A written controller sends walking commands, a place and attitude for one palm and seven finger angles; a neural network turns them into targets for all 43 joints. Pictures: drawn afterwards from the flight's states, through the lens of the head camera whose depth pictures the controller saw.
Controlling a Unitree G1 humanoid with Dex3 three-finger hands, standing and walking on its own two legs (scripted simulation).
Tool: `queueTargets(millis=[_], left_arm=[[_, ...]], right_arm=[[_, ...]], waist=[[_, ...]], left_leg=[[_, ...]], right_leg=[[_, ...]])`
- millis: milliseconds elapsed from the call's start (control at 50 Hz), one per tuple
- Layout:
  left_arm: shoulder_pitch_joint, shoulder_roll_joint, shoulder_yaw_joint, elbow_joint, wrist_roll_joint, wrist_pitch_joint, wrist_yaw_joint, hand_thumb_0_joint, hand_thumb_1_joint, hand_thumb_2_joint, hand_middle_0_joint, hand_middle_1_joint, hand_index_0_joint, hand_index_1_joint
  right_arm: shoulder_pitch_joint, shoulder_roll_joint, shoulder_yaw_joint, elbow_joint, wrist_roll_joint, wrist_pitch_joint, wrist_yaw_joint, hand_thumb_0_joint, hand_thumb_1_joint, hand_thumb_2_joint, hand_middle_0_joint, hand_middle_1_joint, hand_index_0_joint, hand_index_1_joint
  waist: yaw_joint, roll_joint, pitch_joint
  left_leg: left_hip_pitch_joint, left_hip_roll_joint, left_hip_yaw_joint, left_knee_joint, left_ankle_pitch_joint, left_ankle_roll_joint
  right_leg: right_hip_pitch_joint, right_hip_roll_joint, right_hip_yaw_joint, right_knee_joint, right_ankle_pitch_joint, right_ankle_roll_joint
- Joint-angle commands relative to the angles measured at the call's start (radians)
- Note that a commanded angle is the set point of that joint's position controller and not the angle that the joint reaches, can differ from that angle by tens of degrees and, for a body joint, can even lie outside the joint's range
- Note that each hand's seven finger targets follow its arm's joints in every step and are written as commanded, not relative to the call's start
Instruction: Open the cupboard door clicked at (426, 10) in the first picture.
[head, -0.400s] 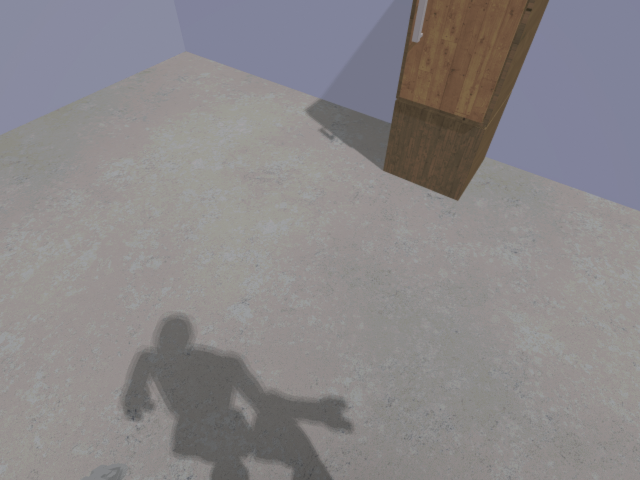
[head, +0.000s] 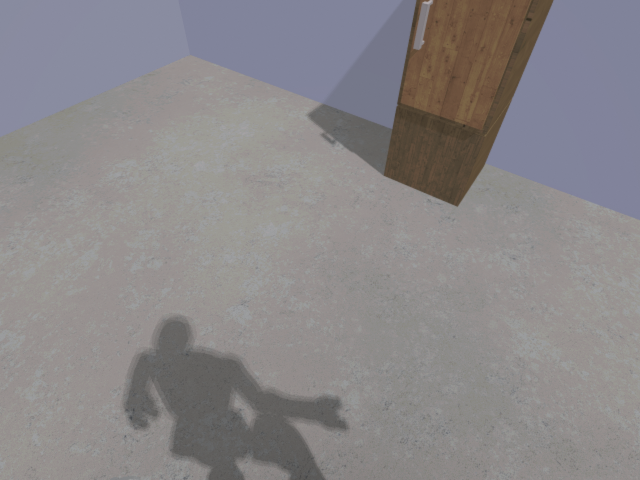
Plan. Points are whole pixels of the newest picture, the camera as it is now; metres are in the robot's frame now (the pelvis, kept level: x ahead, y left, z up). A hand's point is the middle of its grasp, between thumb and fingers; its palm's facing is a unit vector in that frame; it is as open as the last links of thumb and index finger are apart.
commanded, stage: stand and wait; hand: left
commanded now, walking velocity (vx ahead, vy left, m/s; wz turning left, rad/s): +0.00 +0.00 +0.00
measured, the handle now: (423, 24) +1.59 -0.28 -0.02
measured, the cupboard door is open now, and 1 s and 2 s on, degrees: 0 0 0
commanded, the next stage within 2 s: look at it before walking up in 0.42 s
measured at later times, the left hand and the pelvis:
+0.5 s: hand out of the picture +0.06 +0.24 -0.15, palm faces -0.03 -0.94 -0.34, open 7.4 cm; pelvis -0.02 -0.01 +0.00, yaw +0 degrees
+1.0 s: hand out of the picture +0.05 +0.24 -0.15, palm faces -0.04 -0.94 -0.33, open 7.4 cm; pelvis -0.02 -0.01 +0.00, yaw +0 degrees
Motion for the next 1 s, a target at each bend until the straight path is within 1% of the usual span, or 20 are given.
queueTargets(millis=[0,80,120,160,360,380,420,500,520,560,600,620,680,700,720,820,840,880,920,980], left_arm=[[-0.051,0.215,0.047,-0.06,-0.006,-0.029,0.013,0.0,0.9,0.9,-0.2,-0.3,-0.2,-0.3],[-0.046,0.219,0.046,-0.046,-0.006,-0.031,0.013,0.0,0.9,0.9,-0.2,-0.3,-0.2,-0.3],[-0.044,0.22,0.044,-0.037,-0.007,-0.031,0.012,0.0,0.9,0.9,-0.2,-0.3,-0.2,-0.3],[-0.046,0.221,0.043,-0.032,-0.007,-0.03,0.011,0.0,0.9,0.9,-0.2,-0.3,-0.2,-0.3],[-0.045,0.223,0.041,-0.015,-0.006,-0.032,0.011,0.0,0.9,0.9,-0.2,-0.3,-0.2,-0.3],[-0.045,0.225,0.042,-0.015,-0.006,-0.032,0.011,0.0,0.9,0.9,-0.2,-0.3,-0.2,-0.3],[-0.047,0.225,0.041,-0.015,-0.006,-0.032,0.01,0.0,0.9,0.9,-0.2,-0.3,-0.2,-0.3],[-0.048,0.224,0.041,-0.016,-0.004,-0.031,0.009,0.0,0.9,0.9,-0.2,-0.3,-0.2,-0.3],[-0.045,0.223,0.041,-0.017,-0.004,-0.031,0.009,0.0,0.9,0.9,-0.2,-0.3,-0.2,-0.3],[-0.049,0.223,0.041,-0.016,-0.004,-0.031,0.008,0.0,0.9,0.9,-0.2,-0.3,-0.2,-0.3],[-0.046,0.224,0.041,-0.015,-0.004,-0.031,0.008,0.0,0.9,0.9,-0.2,-0.3,-0.2,-0.3],[-0.045,0.222,0.041,-0.015,-0.004,-0.031,0.008,0.0,0.9,0.9,-0.2,-0.3,-0.2,-0.3],[-0.044,0.221,0.042,-0.017,-0.003,-0.031,0.007,0.0,0.9,0.9,-0.2,-0.3,-0.2,-0.3],[-0.042,0.221,0.041,-0.014,-0.004,-0.032,0.007,0.0,0.9,0.9,-0.2,-0.3,-0.2,-0.3],[-0.046,0.222,0.041,-0.014,-0.004,-0.031,0.007,0.0,0.9,0.9,-0.2,-0.3,-0.2,-0.3],[-0.039,0.221,0.04,-0.011,-0.004,-0.033,0.008,0.0,0.9,0.9,-0.2,-0.3,-0.2,-0.3],[-0.037,0.22,0.039,-0.009,-0.005,-0.033,0.008,0.0,0.9,0.9,-0.2,-0.3,-0.2,-0.3],[-0.037,0.222,0.039,-0.009,-0.004,-0.033,0.009,0.0,0.9,0.9,-0.2,-0.3,-0.2,-0.3],[-0.036,0.221,0.038,-0.006,-0.005,-0.033,0.009,0.0,0.9,0.9,-0.2,-0.3,-0.2,-0.3],[-0.034,0.221,0.039,-0.005,-0.004,-0.032,0.009,0.0,0.9,0.9,-0.2,-0.3,-0.2,-0.3]], right_arm=[[-0.049,-0.215,-0.044,-0.063,0.001,-0.027,-0.016,0.0,-0.9,-0.9,0.2,0.3,0.2,0.3],[-0.042,-0.218,-0.043,-0.048,0.003,-0.025,-0.015,0.0,-0.9,-0.9,0.2,0.3,0.2,0.3],[-0.043,-0.219,-0.041,-0.039,0.003,-0.025,-0.015,0.0,-0.9,-0.9,0.2,0.3,0.2,0.3],[-0.037,-0.222,-0.041,-0.032,0.003,-0.024,-0.014,0.0,-0.9,-0.9,0.2,0.3,0.2,0.3],[-0.026,-0.227,-0.037,-0.011,0.004,-0.026,-0.012,0.0,-0.9,-0.9,0.2,0.3,0.2,0.3],[-0.026,-0.227,-0.038,-0.011,0.005,-0.025,-0.012,0.0,-0.9,-0.9,0.2,0.3,0.2,0.3],[-0.026,-0.223,-0.037,-0.009,0.004,-0.023,-0.011,0.0,-0.9,-0.9,0.2,0.3,0.2,0.3],[-0.021,-0.224,-0.038,-0.005,0.003,-0.023,-0.009,0.0,-0.9,-0.9,0.2,0.3,0.2,0.3],[-0.02,-0.224,-0.038,-0.006,0.004,-0.024,-0.009,0.0,-0.9,-0.9,0.2,0.3,0.2,0.3],[-0.02,-0.224,-0.037,-0.006,0.003,-0.024,-0.009,0.0,-0.9,-0.9,0.2,0.3,0.2,0.3],[-0.019,-0.223,-0.037,-0.006,0.003,-0.024,-0.008,0.0,-0.9,-0.9,0.2,0.3,0.2,0.3],[-0.015,-0.224,-0.037,-0.005,0.003,-0.024,-0.008,0.0,-0.9,-0.9,0.2,0.3,0.2,0.3],[-0.013,-0.225,-0.038,-0.004,0.005,-0.025,-0.008,0.0,-0.9,-0.9,0.2,0.3,0.2,0.3],[-0.015,-0.225,-0.037,-0.003,0.004,-0.026,-0.009,0.0,-0.9,-0.9,0.2,0.3,0.2,0.3],[-0.015,-0.224,-0.037,-0.002,0.004,-0.026,-0.009,0.0,-0.9,-0.9,0.2,0.3,0.2,0.3],[-0.013,-0.226,-0.037,0.0,0.006,-0.027,-0.009,0.0,-0.9,-0.9,0.2,0.3,0.2,0.3],[-0.017,-0.225,-0.037,0.001,0.005,-0.026,-0.009,0.0,-0.9,-0.9,0.2,0.3,0.2,0.3],[-0.012,-0.227,-0.037,0.0,0.007,-0.025,-0.009,0.0,-0.9,-0.9,0.2,0.3,0.2,0.3],[-0.018,-0.227,-0.037,0.002,0.006,-0.026,-0.01,0.0,-0.9,-0.9,0.2,0.3,0.2,0.3],[-0.023,-0.228,-0.037,0.001,0.007,-0.024,-0.01,0.0,-0.9,-0.9,0.2,0.3,0.2,0.3]], waist=[[-0.002,0.021,-0.084],[-0.002,0.009,-0.081],[-0.001,0.017,-0.074],[-0.003,0.016,-0.064],[-0.002,0.003,-0.055],[-0.001,0.011,-0.05],[-0.001,0.004,-0.029],[-0.003,0.007,-0.025],[-0.002,0.014,-0.032],[-0.004,0.004,-0.025],[-0.001,0.014,-0.023],[-0.004,0.011,-0.036],[-0.001,0.008,-0.04],[-0.002,0.017,-0.046],[-0.003,0.014,-0.037],[-0.002,0.013,-0.057],[-0.002,0.02,-0.054],[-0.005,0.009,-0.059],[-0.002,0.021,-0.058],[-0.002,0.02,-0.045]], left_leg=[[0.02,0.121,-0.078,-0.063,0.261,0.033],[0.025,0.123,-0.079,-0.069,0.25,0.031],[0.024,0.123,-0.08,-0.078,0.236,0.031],[0.017,0.124,-0.079,-0.091,0.205,0.029],[0.02,0.127,-0.085,-0.107,0.187,0.027],[0.018,0.127,-0.085,-0.107,0.183,0.027],[0.003,0.125,-0.085,-0.114,0.153,0.025],[-0.002,0.124,-0.089,-0.122,0.121,0.025],[0.0,0.124,-0.092,-0.123,0.121,0.026],[-0.003,0.123,-0.092,-0.122,0.125,0.024],[-0.006,0.124,-0.091,-0.125,0.111,0.025],[-0.003,0.124,-0.095,-0.125,0.113,0.025],[-0.003,0.126,-0.097,-0.122,0.125,0.026],[0.003,0.126,-0.097,-0.121,0.133,0.026],[-0.001,0.126,-0.098,-0.123,0.134,0.026],[0.016,0.131,-0.091,-0.119,0.163,0.026],[0.017,0.13,-0.092,-0.119,0.164,0.026],[0.018,0.131,-0.093,-0.117,0.171,0.025],[0.024,0.132,-0.091,-0.121,0.172,0.026],[0.022,0.131,-0.09,-0.123,0.161,0.025]], right_leg=[[0.025,-0.1,0.075,-0.067,0.254,-0.044],[0.028,-0.102,0.082,-0.08,0.255,-0.045],[0.028,-0.105,0.086,-0.088,0.246,-0.046],[0.021,-0.103,0.087,-0.097,0.216,-0.045],[0.015,-0.103,0.096,-0.119,0.19,-0.044],[0.011,-0.103,0.095,-0.121,0.184,-0.044],[0.0,-0.103,0.101,-0.133,0.149,-0.044],[-0.014,-0.099,0.109,-0.142,0.099,-0.044],[-0.011,-0.1,0.108,-0.142,0.097,-0.043],[-0.015,-0.098,0.111,-0.144,0.1,-0.044],[-0.019,-0.099,0.107,-0.146,0.083,-0.042],[-0.013,-0.098,0.11,-0.145,0.082,-0.043],[-0.009,-0.097,0.103,-0.141,0.095,-0.041],[-0.008,-0.099,0.106,-0.14,0.105,-0.042],[-0.011,-0.097,0.105,-0.139,0.107,-0.042],[0.002,-0.101,0.097,-0.133,0.148,-0.041],[0.001,-0.101,0.102,-0.135,0.154,-0.042],[0.003,-0.098,0.101,-0.131,0.162,-0.042],[0.003,-0.1,0.099,-0.131,0.165,-0.041],[-0.006,-0.098,0.102,-0.136,0.156,-0.041]])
